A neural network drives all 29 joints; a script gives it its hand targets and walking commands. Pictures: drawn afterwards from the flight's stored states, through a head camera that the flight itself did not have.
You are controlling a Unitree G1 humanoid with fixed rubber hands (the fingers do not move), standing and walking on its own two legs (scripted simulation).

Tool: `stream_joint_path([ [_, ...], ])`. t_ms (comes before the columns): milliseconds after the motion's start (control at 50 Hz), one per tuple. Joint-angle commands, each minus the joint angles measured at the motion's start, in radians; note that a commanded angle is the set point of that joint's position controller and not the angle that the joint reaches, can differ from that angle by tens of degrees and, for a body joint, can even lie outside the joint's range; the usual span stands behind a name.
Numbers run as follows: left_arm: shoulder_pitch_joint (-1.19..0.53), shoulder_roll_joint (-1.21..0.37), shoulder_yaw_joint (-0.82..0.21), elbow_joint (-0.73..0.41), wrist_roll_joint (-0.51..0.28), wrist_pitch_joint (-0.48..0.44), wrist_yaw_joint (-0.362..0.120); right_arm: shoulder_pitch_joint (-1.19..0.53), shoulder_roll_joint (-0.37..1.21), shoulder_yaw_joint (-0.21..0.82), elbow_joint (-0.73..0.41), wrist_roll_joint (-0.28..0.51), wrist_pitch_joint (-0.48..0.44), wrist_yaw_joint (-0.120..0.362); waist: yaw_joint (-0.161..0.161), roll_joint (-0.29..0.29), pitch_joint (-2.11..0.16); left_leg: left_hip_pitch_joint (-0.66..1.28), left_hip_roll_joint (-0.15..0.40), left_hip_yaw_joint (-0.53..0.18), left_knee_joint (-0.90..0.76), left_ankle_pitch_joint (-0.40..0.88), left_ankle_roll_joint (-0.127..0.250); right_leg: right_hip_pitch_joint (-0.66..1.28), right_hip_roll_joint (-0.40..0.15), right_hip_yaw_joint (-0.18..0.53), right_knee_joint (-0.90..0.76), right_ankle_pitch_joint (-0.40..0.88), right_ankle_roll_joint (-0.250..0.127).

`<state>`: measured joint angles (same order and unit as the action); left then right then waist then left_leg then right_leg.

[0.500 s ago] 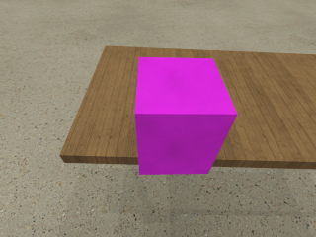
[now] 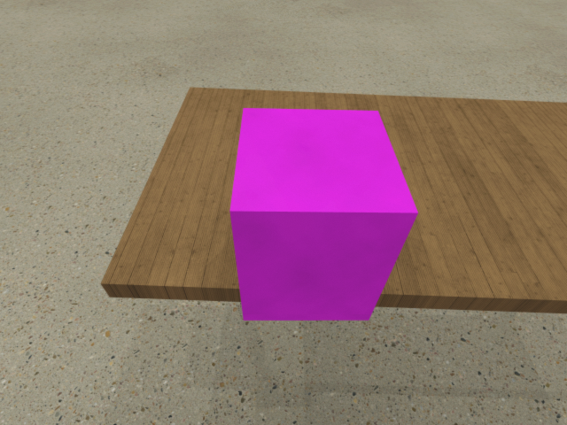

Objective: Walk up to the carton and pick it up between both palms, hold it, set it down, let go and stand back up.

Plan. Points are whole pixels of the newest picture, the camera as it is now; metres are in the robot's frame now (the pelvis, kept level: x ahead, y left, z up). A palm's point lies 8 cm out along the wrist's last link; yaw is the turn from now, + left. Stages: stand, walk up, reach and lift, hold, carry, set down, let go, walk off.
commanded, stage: stand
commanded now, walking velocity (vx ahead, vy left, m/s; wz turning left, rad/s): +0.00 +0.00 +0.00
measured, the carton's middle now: (308, 218) +0.41 -0.04 +0.09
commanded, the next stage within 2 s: reach and lift in 0.28 s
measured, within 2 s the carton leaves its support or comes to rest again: neither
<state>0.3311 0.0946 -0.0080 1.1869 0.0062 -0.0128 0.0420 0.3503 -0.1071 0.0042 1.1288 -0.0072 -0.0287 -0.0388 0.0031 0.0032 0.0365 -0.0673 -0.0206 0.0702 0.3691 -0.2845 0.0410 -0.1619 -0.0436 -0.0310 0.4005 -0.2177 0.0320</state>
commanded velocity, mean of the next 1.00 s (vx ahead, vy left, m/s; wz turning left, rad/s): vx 0.00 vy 0.00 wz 0.00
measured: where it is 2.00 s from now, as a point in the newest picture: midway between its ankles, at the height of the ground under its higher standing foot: outside the picture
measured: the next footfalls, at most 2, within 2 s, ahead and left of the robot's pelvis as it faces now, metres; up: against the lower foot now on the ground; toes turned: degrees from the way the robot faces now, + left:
none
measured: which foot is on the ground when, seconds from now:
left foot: down 0.00-1.00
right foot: down 0.00-1.00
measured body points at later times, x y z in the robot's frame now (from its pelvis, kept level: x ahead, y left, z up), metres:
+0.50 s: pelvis -0.04 -0.02 -0.03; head +0.06 +0.02 +0.41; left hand +0.18 +0.24 -0.17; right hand +0.15 -0.27 -0.15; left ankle -0.05 +0.09 -0.74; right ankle +0.00 -0.14 -0.74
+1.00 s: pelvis -0.04 -0.07 +0.00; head +0.02 -0.05 +0.44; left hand +0.17 +0.17 -0.10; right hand +0.17 -0.26 -0.09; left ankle -0.05 +0.09 -0.74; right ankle +0.00 -0.14 -0.74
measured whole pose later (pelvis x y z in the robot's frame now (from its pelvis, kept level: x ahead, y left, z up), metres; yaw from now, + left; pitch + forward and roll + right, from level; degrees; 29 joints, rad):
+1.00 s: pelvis -0.04 -0.07 +0.00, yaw +2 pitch +9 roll +1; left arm -0.03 0.28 -0.01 0.45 -0.12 0.56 -0.03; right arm 0.04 -0.11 0.03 0.44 0.15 0.45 -0.14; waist -0.03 -0.05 -0.04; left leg -0.34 0.04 -0.02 0.35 -0.17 -0.03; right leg -0.42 0.03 -0.07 0.38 -0.12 -0.06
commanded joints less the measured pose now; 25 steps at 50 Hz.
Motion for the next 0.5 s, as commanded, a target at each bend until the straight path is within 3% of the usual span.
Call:
stream_joint_path([
  [0, 0.089, 0.070, 0.012, -0.001, -0.001, -0.004, 0.004, 0.107, -0.068, -0.011, 0.001, 0.000, -0.005, -0.005, -0.003, -0.016, 0.057, -0.070, 0.120, -0.092, -0.062, 0.257, 0.012, 0.013, -0.072, 0.058, -0.037, 0.221, -0.035],
  [260, 0.090, 0.071, 0.015, -0.001, 0.000, 0.001, 0.004, 0.122, -0.061, -0.007, 0.010, -0.001, -0.004, -0.007, -0.001, 0.002, 0.074, -0.081, 0.122, -0.091, -0.062, 0.256, 0.007, 0.015, -0.069, 0.058, -0.037, 0.217, -0.038],
  [280, -1.119, 0.269, -0.001, -0.615, -0.108, 0.138, -0.033, -0.991, -0.194, -0.138, -0.637, 0.046, 0.033, 0.014, -0.099, -0.257, -0.016, -0.528, 0.092, -0.061, 0.063, 0.034, -0.029, -0.318, 0.048, 0.074, 0.094, 0.008, -0.033],
  [300, -0.898, 0.198, -0.025, -0.488, -0.079, 0.214, 0.025, -0.742, -0.117, -0.200, -0.440, -0.052, 0.134, 0.033, -0.105, -0.110, 0.090, -0.570, 0.041, -0.013, 0.148, -0.212, -0.050, -0.331, 0.035, -0.002, 0.208, -0.248, -0.069],
  [320, -0.892, 0.242, -0.012, -0.557, -0.081, 0.276, 0.031, -0.750, -0.144, -0.192, -0.508, -0.055, 0.170, 0.047, -0.106, -0.187, 0.105, -0.570, 0.056, -0.018, 0.098, -0.208, -0.046, -0.348, 0.052, -0.014, 0.180, -0.244, -0.060],
  [340, -0.746, 0.290, -0.048, -0.487, -0.111, 0.377, 0.057, -0.620, -0.149, -0.233, -0.428, -0.060, 0.278, 0.066, -0.059, -0.123, -0.102, -0.477, 0.003, 0.033, 0.146, -0.269, -0.048, -0.147, 0.047, -0.062, 0.222, -0.331, -0.073],
  [360, -0.714, 0.261, -0.050, -0.526, -0.127, 0.468, 0.081, -0.573, -0.153, -0.195, -0.466, -0.044, 0.339, 0.071, -0.025, -0.073, -0.176, -0.522, 0.016, 0.029, 0.166, -0.261, -0.037, -0.132, 0.031, -0.060, 0.239, -0.293, -0.090],
  [380, -0.718, 0.224, -0.021, -0.542, -0.148, 0.538, 0.097, -0.545, -0.089, -0.161, -0.477, -0.026, 0.384, 0.059, -0.003, 0.003, -0.271, -0.554, 0.031, 0.006, 0.171, -0.211, -0.036, -0.076, -0.003, -0.033, 0.268, -0.177, -0.109],
  [400, -0.690, 0.183, 0.000, -0.539, -0.171, 0.600, 0.098, -0.499, -0.007, -0.117, -0.426, 0.018, 0.434, 0.047, 0.001, 0.080, -0.347, -0.559, 0.048, -0.025, 0.177, -0.103, -0.042, -0.049, -0.030, -0.008, 0.259, -0.042, -0.117],
  [440, -0.541, 0.124, -0.046, -0.385, -0.218, 0.665, 0.044, -0.364, 0.033, -0.032, -0.260, 0.155, 0.524, 0.030, -0.027, 0.214, -0.536, -0.530, 0.057, -0.096, 0.312, 0.392, -0.101, -0.117, 0.003, -0.012, 0.305, 0.269, -0.128],
  [480, -0.435, 0.051, -0.079, -0.201, -0.201, 0.635, -0.046, -0.277, 0.069, 0.005, -0.165, 0.246, 0.561, -0.012, -0.082, 0.241, -0.609, -0.454, 0.050, -0.116, 0.348, 0.610, -0.163, -0.181, 0.050, -0.008, 0.279, 0.389, -0.116],
])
